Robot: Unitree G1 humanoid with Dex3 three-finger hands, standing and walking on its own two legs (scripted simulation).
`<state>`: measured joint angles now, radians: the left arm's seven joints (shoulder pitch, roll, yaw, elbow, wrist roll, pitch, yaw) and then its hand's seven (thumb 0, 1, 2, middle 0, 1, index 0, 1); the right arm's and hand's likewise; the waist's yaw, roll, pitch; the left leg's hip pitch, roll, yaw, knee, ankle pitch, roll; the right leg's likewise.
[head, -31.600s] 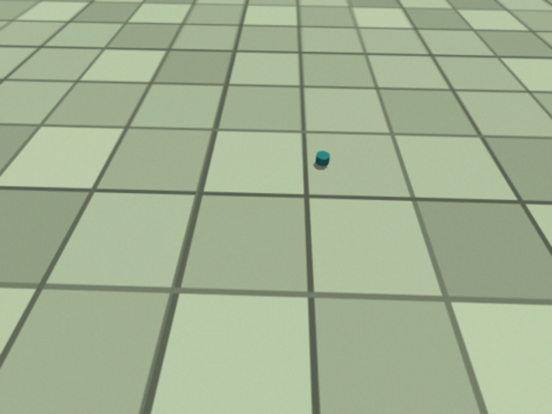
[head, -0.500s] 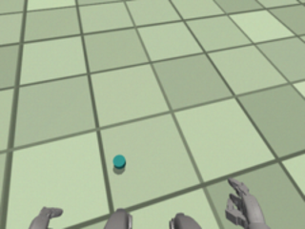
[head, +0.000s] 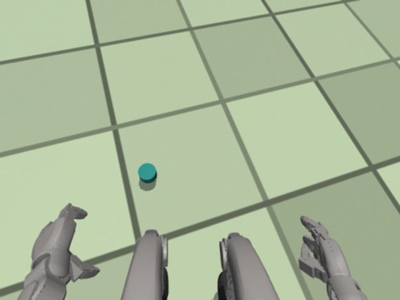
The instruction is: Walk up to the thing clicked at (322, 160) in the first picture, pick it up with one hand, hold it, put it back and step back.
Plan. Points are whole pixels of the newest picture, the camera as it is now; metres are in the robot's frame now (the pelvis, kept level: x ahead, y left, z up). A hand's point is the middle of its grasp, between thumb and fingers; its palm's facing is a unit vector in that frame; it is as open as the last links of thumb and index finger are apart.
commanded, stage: rise first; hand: left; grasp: from above
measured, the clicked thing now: (147, 173) +0.55 +0.18 -0.56
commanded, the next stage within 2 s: none
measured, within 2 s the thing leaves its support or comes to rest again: neither
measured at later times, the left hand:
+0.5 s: hand (114, 200) +0.37 +0.24 -0.31, palm faces -0.46 -0.13 -0.88, open 13.6 cm
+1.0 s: hand (126, 185) +0.45 +0.22 -0.39, palm faces -0.44 -0.01 -0.90, open 14.0 cm
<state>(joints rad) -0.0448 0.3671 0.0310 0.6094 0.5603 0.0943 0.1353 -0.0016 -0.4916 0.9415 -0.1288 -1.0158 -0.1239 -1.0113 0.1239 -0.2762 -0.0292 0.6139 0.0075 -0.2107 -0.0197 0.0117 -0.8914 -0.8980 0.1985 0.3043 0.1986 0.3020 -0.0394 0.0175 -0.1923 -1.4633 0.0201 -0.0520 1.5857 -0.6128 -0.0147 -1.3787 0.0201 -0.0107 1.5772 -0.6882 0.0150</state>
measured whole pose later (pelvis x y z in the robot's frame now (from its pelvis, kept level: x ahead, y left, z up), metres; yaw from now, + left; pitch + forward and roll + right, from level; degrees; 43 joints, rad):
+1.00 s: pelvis -0.05 +0.00 -0.23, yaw -8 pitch +34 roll -8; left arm -1.01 0.71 0.04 1.48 1.24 -0.15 0.39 0.00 -0.52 1.00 -0.08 -1.05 -0.09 -1.03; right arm 0.16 -0.23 0.07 0.77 -0.13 -0.05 0.10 0.01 -0.91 -0.90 0.20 0.30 0.20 0.30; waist -0.24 -0.02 -0.06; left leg -2.29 0.04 -0.16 2.33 -0.63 -0.02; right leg -2.18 0.08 -0.08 2.29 -0.71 0.03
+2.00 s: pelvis -0.04 +0.00 -0.26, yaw -12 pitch +32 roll -10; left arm -1.10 0.86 0.04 1.49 1.20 -0.12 0.33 0.00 -0.52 0.98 -0.07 -1.08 -0.09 -1.05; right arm 0.15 -0.28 0.19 0.68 -0.15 -0.03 0.13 0.00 -0.91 -0.90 0.20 0.30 0.20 0.30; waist -0.31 -0.05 0.05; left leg -2.35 0.04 -0.22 2.45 -0.68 -0.03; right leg -2.22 0.11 -0.13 2.36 -0.73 0.04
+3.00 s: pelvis -0.05 +0.01 -0.26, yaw -13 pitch +32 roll -12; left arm -1.14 0.91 0.02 1.49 1.21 -0.10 0.30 0.00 -0.54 0.99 -0.08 -1.07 -0.08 -1.05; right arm 0.17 -0.29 0.24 0.63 -0.15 -0.01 0.13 0.00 -0.91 -0.90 0.20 0.30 0.20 0.30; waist -0.34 -0.05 0.06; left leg -2.36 0.04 -0.23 2.45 -0.66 -0.02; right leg -2.22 0.11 -0.14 2.34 -0.71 0.05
